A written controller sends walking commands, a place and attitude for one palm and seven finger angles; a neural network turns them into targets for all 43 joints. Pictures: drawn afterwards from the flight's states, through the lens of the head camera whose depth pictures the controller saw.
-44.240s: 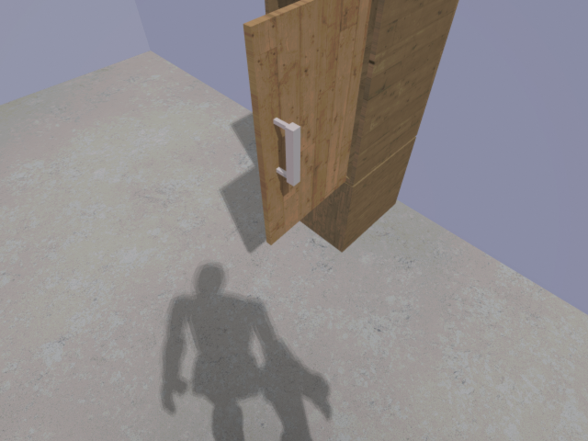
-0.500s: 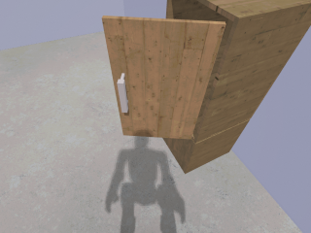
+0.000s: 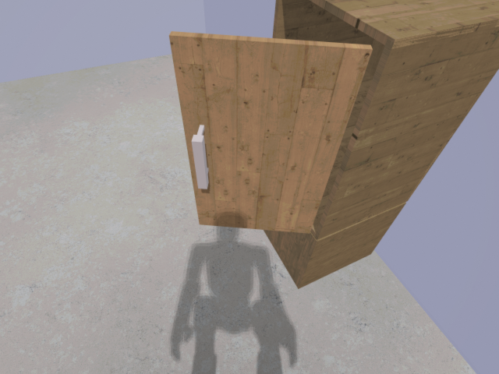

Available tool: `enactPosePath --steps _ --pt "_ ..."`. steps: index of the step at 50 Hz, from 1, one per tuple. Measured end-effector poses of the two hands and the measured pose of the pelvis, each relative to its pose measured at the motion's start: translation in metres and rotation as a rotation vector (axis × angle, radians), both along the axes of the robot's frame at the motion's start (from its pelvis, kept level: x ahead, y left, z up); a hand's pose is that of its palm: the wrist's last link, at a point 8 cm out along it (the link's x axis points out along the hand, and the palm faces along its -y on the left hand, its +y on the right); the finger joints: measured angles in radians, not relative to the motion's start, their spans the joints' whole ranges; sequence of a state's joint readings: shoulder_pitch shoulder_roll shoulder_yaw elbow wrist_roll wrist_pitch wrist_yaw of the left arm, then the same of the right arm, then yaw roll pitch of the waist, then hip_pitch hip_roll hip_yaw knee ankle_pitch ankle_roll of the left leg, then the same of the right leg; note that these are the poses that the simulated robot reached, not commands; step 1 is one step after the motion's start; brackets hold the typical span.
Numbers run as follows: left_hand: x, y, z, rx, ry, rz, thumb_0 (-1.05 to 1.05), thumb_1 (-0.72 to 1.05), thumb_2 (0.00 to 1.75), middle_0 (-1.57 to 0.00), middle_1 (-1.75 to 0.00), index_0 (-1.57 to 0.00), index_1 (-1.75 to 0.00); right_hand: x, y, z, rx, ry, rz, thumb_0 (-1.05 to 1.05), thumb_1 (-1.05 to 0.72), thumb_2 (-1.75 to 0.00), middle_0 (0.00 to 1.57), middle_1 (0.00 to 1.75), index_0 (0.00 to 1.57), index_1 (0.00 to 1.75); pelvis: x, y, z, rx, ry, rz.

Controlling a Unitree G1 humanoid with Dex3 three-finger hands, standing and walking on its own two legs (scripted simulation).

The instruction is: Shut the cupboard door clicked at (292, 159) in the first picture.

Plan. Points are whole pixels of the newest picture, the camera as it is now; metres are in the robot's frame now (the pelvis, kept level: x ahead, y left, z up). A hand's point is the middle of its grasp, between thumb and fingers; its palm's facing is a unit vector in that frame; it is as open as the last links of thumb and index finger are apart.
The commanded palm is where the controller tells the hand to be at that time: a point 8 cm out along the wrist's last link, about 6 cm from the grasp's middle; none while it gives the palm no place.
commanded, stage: shuffle to correct the standing spot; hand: left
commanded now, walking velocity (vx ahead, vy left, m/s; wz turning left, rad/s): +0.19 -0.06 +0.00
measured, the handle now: (202, 157) +0.57 +0.15 -0.02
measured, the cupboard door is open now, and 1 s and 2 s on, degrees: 60 60 60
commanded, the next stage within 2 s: come to a stop and stand still in 0.32 s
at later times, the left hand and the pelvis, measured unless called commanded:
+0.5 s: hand (160, 365) +0.17 +0.18 -0.18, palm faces +0.03 -0.98 -0.20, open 7.3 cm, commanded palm none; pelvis +0.11 -0.02 -0.01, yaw +1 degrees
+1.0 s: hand (162, 367) +0.17 +0.18 -0.19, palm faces +0.13 -0.98 -0.17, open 7.4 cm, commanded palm none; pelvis +0.11 -0.01 -0.01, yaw +4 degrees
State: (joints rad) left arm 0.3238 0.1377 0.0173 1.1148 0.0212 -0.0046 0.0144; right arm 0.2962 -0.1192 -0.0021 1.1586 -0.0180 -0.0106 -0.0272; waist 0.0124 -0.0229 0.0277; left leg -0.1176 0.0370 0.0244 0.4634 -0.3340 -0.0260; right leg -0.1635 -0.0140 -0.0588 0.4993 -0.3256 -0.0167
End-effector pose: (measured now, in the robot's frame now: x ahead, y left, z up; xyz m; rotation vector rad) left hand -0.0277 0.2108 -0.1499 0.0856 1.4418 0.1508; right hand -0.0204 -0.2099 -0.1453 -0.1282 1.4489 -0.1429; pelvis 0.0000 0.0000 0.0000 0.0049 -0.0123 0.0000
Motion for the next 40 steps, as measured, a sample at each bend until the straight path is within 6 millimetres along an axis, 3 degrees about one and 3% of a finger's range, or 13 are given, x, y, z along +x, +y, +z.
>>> enactPosePath --steps 8,15,18,22,27,30,34,40 --pt "0.015 0.001 -0.011 -0.005 0.017 0.025 0.01 0.91 0.90 -0.20 -0.30 -0.20 -0.30 0.001 0.009 -0.008 0.009 0.052 -0.027 0.00 -0.91 -0.90 0.20 0.29 0.20 0.30 0.026 0.001 -0.011 -0.011 0.012 0.008" --pt "0.032 0.008 -0.022 -0.022 0.072 0.025 0.01 0.91 0.90 -0.20 -0.30 -0.20 -0.30 0.034 0.016 -0.009 -0.022 0.013 -0.035 0.00 -0.91 -0.90 0.20 0.29 0.20 0.30 0.056 0.010 -0.018 0.000 0.019 0.007" --pt "0.067 0.012 -0.018 -0.015 0.054 -0.009 0.01 0.91 0.90 -0.20 -0.30 -0.19 -0.30 0.032 0.017 -0.004 -0.024 0.024 -0.052 0.00 -0.91 -0.90 0.20 0.29 0.20 0.30 0.068 0.006 -0.014 -0.006 0.018 0.004" --pt "0.135 0.019 -0.008 0.030 -0.046 -0.035 0.03 0.94 0.90 -0.20 -0.30 -0.20 -0.30 0.021 0.014 0.003 0.001 0.126 -0.062 0.00 -0.91 -0.90 0.20 0.29 0.20 0.30 0.087 -0.005 -0.010 -0.009 0.019 0.004" --pt "0.216 0.013 -0.003 0.096 -0.225 -0.060 0.02 0.94 0.90 -0.20 -0.30 -0.19 -0.30 0.031 -0.012 -0.008 0.035 0.250 -0.062 0.00 -0.90 -0.90 0.20 0.29 0.20 0.30 0.122 -0.028 -0.022 0.004 -0.001 0.019" --pt "0.236 0.003 -0.002 0.125 -0.260 -0.058 0.01 0.93 0.90 -0.20 -0.30 -0.19 -0.30 0.062 -0.040 -0.020 0.008 0.226 -0.066 0.00 -0.90 -0.90 0.21 0.30 0.20 0.30 0.134 -0.037 -0.027 0.002 -0.019 0.034" --pt "0.244 -0.012 0.000 0.113 -0.239 -0.068 0.01 0.92 0.90 -0.20 -0.30 -0.19 -0.30 0.127 -0.068 -0.019 -0.050 0.080 -0.039 0.01 -0.91 -0.90 0.20 0.29 0.20 0.30 0.135 -0.041 -0.019 0.006 -0.018 0.044" --pt "0.239 -0.021 0.001 0.065 -0.265 -0.028 0.01 0.91 0.90 -0.20 -0.30 -0.20 -0.30 0.215 -0.076 -0.001 -0.089 -0.143 0.064 0.00 -0.91 -0.90 0.20 0.29 0.20 0.30 0.126 -0.038 -0.012 0.009 -0.006 0.060"
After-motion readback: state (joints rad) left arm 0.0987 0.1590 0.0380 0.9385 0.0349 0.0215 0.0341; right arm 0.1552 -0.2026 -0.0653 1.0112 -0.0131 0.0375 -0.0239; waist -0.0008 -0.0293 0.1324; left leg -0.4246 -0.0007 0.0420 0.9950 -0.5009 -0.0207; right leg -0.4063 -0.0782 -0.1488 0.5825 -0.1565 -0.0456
